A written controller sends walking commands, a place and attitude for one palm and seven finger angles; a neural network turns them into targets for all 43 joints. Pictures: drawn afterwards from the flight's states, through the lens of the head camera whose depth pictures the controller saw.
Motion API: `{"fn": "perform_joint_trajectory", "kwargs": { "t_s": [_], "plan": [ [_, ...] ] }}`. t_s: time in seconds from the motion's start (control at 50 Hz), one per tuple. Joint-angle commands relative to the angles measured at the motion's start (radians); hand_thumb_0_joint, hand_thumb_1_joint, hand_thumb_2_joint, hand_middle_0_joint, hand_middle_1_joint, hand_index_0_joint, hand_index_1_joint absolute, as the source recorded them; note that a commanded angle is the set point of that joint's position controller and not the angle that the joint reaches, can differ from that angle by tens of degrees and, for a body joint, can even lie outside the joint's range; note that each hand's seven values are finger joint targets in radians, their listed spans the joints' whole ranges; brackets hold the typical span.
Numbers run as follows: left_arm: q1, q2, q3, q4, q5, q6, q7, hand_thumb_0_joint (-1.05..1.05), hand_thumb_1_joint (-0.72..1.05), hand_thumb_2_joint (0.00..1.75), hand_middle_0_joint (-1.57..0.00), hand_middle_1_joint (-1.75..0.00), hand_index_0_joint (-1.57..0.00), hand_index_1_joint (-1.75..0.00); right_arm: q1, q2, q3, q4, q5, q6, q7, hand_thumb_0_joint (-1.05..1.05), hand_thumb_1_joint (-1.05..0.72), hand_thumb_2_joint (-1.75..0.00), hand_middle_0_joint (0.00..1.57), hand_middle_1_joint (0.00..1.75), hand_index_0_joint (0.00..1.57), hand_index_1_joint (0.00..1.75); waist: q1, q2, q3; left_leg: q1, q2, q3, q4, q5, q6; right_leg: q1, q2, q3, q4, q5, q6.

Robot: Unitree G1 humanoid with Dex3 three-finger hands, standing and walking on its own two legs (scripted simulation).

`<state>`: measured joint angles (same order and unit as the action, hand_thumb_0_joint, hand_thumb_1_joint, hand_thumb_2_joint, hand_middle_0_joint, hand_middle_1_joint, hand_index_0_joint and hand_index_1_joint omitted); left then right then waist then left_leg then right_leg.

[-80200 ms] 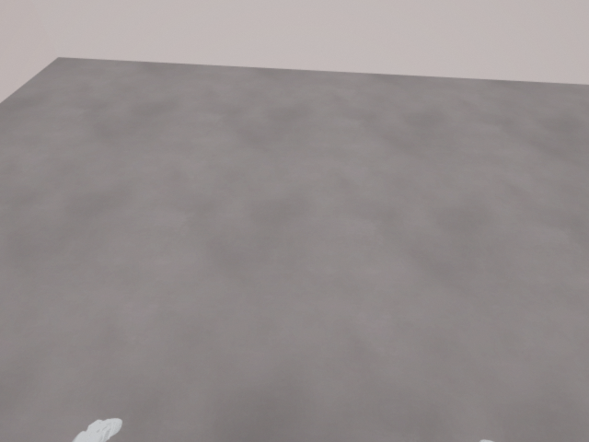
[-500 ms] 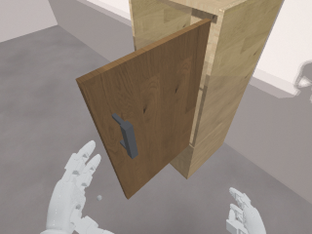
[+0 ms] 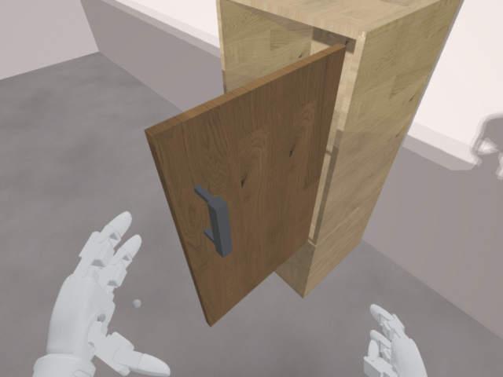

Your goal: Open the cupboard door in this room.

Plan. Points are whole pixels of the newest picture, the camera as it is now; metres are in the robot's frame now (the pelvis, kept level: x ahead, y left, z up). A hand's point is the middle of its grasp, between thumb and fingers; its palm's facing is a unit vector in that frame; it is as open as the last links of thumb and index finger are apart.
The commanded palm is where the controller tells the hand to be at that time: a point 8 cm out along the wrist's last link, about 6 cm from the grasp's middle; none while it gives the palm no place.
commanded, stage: draw the hand back to the body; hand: left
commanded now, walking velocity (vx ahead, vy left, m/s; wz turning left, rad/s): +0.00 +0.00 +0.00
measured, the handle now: (213, 221) +0.33 +0.09 +0.10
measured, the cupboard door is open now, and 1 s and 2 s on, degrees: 91 91 91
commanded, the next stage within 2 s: step back with the hand held close in 1.24 s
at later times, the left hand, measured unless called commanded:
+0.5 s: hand (69, 284) +0.19 +0.23 +0.16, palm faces +0.29 -0.90 -0.34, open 13.5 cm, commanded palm +0.14 +0.28 +0.18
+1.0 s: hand (21, 245) +0.21 +0.28 +0.20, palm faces +0.45 -0.81 -0.37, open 7.9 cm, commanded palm +0.16 +0.31 +0.21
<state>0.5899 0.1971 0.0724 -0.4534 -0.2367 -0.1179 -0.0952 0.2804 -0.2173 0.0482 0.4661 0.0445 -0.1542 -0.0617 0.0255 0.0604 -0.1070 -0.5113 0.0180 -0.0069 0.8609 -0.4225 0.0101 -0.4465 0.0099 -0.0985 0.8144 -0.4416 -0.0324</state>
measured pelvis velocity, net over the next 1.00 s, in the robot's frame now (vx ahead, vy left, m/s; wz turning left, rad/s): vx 0.01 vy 0.02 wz -0.03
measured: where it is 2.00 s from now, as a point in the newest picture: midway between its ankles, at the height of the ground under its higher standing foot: outside the picture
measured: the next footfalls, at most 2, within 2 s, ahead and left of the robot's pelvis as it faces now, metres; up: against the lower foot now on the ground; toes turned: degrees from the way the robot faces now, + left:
none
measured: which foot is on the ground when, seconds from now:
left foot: down 0.00-1.00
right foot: down 0.00-1.00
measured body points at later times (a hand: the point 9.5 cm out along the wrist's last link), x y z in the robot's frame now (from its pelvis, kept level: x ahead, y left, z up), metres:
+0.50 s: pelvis +0.01 +0.02 +0.03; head -0.01 +0.01 +0.48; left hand +0.17 +0.28 +0.18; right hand +0.19 -0.19 -0.04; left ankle +0.01 +0.11 -0.70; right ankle -0.01 -0.10 -0.70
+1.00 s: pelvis +0.01 +0.02 +0.04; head +0.00 +0.00 +0.49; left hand +0.18 +0.32 +0.22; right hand +0.20 -0.21 -0.04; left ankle +0.01 +0.11 -0.70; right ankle -0.01 -0.10 -0.70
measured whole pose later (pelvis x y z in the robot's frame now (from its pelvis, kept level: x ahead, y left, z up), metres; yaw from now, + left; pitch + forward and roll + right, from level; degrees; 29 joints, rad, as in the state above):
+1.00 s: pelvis +0.01 +0.02 +0.04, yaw -2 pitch -4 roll -1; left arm 0.46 0.33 0.34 -0.39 -0.07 -0.07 0.13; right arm 0.19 -0.23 0.03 0.62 0.00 -0.09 -0.07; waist 0.07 0.06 0.02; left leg -0.11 -0.01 0.04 0.42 -0.25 0.03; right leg -0.06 0.00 -0.05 0.38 -0.25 0.00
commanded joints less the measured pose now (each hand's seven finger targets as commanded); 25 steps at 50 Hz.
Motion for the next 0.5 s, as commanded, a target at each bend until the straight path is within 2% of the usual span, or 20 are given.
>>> {"fn": "perform_joint_trajectory", "kwargs": {
  "t_s": [0.0,0.04,0.06,0.08,0.14,0.16,0.18,0.2,0.22,0.28,0.34,0.38,0.46,0.48],
  "plan": [
    [-0.017,0.095,0.064,-0.268,-0.020,-0.037,-0.031,0.00,-0.50,0.30,-0.15,-0.30,-0.15,-0.30,-0.118,-0.100,-0.043,-0.172,0.004,-0.081,-0.012,0.00,-0.90,-0.90,0.20,0.30,0.20,0.30,0.012,-0.018,-0.063,0.096,-0.026,-0.026,-0.147,0.204,0.018,0.039,0.003,0.045,-0.166,0.247,0.022],
    [-0.023,0.109,0.087,-0.264,-0.029,-0.017,-0.039,0.00,-0.50,0.30,-0.15,-0.30,-0.15,-0.30,-0.118,-0.103,-0.041,-0.165,0.006,-0.082,-0.013,0.00,-0.90,-0.90,0.20,0.30,0.20,0.30,0.014,-0.014,-0.045,0.101,-0.026,-0.032,-0.162,0.206,0.015,0.040,0.007,0.036,-0.170,0.248,0.020],
    [-0.036,0.119,0.103,-0.264,-0.034,-0.009,-0.042,0.00,-0.47,0.32,-0.15,-0.30,-0.15,-0.30,-0.119,-0.104,-0.042,-0.160,0.007,-0.082,-0.015,0.00,-0.90,-0.90,0.20,0.30,0.20,0.30,0.012,-0.033,-0.038,0.104,-0.025,-0.033,-0.167,0.205,0.015,0.043,0.008,0.032,-0.175,0.247,0.021],
    [-0.027,0.140,0.137,-0.252,-0.038,0.001,-0.040,0.00,-0.43,0.33,-0.15,-0.30,-0.15,-0.30,-0.127,-0.105,-0.045,-0.156,0.006,-0.082,-0.018,0.00,-0.90,-0.90,0.20,0.30,0.20,0.30,0.022,-0.056,-0.035,0.100,-0.024,-0.035,-0.169,0.210,0.016,0.057,0.010,0.032,-0.180,0.248,0.019],
    [-0.036,0.135,0.152,-0.270,-0.051,0.019,-0.049,0.00,-0.32,0.37,-0.16,-0.30,-0.16,-0.30,-0.128,-0.105,-0.041,-0.154,0.009,-0.084,-0.018,0.00,-0.90,-0.90,0.20,0.30,0.20,0.30,0.024,-0.037,-0.041,0.128,-0.025,-0.036,-0.188,0.227,0.012,0.066,0.012,0.020,-0.181,0.266,0.019],
    [-0.082,0.308,0.187,-0.352,0.109,0.001,0.071,0.00,-0.29,0.39,-0.16,-0.30,-0.16,-0.30,-0.133,-0.100,-0.039,-0.161,-0.007,-0.072,-0.041,0.00,-0.90,-0.90,0.20,0.30,0.20,0.30,0.048,-0.025,-0.025,0.140,-0.017,-0.021,-0.225,0.224,0.012,0.101,-0.011,0.086,-0.251,0.259,0.004],
    [-0.039,0.260,0.189,-0.308,0.121,0.012,0.126,0.00,-0.26,0.40,-0.16,-0.30,-0.16,-0.30,-0.132,-0.083,-0.034,-0.144,-0.019,-0.066,-0.050,0.00,-0.90,-0.90,0.20,0.30,0.20,0.30,0.037,-0.040,0.027,0.149,-0.020,-0.016,-0.235,0.200,0.011,0.092,-0.017,0.086,-0.293,0.215,0.003],
    [-0.018,0.200,0.140,-0.287,0.127,0.022,0.143,0.00,-0.22,0.42,-0.16,-0.30,-0.16,-0.30,-0.137,-0.084,-0.030,-0.147,-0.019,-0.061,-0.051,0.00,-0.90,-0.90,0.20,0.30,0.20,0.30,0.026,-0.066,0.044,0.161,-0.018,-0.018,-0.240,0.187,0.011,0.081,-0.020,0.081,-0.300,0.195,0.008],
    [-0.013,0.176,0.119,-0.273,0.141,0.028,0.157,0.00,-0.18,0.43,-0.16,-0.30,-0.16,-0.30,-0.133,-0.082,-0.027,-0.137,-0.020,-0.054,-0.049,0.00,-0.90,-0.90,0.20,0.30,0.20,0.30,0.020,-0.037,0.057,0.180,-0.013,-0.019,-0.254,0.189,0.013,0.091,-0.020,0.074,-0.304,0.197,0.008],
    [-0.043,0.201,0.130,-0.283,0.169,0.021,0.192,0.00,-0.08,0.48,-0.16,-0.30,-0.16,-0.30,-0.144,-0.093,-0.028,-0.118,-0.025,-0.044,-0.048,0.00,-0.90,-0.90,0.20,0.30,0.20,0.30,0.021,0.014,0.041,0.237,-0.008,-0.019,-0.297,0.210,0.013,0.137,-0.019,0.067,-0.333,0.207,0.008],
    [-0.054,0.213,0.143,-0.286,0.184,0.010,0.215,0.00,0.02,0.52,-0.17,-0.30,-0.17,-0.30,-0.152,-0.095,-0.029,-0.105,-0.032,-0.045,-0.048,0.00,-0.90,-0.90,0.20,0.30,0.20,0.30,0.021,-0.009,0.032,0.276,-0.002,-0.027,-0.347,0.219,0.012,0.175,-0.017,0.057,-0.346,0.210,0.010],
    [-0.050,0.243,0.181,-0.263,0.187,0.006,0.228,0.00,0.09,0.55,-0.17,-0.30,-0.17,-0.30,-0.167,-0.097,-0.029,-0.087,-0.036,-0.045,-0.049,0.00,-0.90,-0.90,0.20,0.30,0.20,0.30,0.030,-0.023,0.031,0.289,-0.001,-0.027,-0.374,0.242,0.011,0.222,-0.017,0.056,-0.365,0.232,0.006],
    [-0.072,0.250,0.213,-0.260,0.190,-0.003,0.236,0.00,0.23,0.62,-0.18,-0.30,-0.18,-0.30,-0.181,-0.096,-0.030,-0.067,-0.037,-0.040,-0.045,0.00,-0.90,-0.90,0.20,0.30,0.20,0.30,0.033,-0.002,0.044,0.329,0.005,-0.026,-0.419,0.298,0.005,0.260,-0.015,0.053,-0.384,0.274,0.006],
    [-0.080,0.260,0.227,-0.242,0.190,-0.002,0.238,0.00,0.27,0.63,-0.18,-0.30,-0.18,-0.30,-0.190,-0.099,-0.031,-0.060,-0.038,-0.037,-0.045,0.00,-0.90,-0.90,0.20,0.30,0.20,0.30,0.037,-0.015,0.052,0.327,0.006,-0.027,-0.429,0.300,0.005,0.276,-0.014,0.052,-0.395,0.275,0.005]
  ]
}}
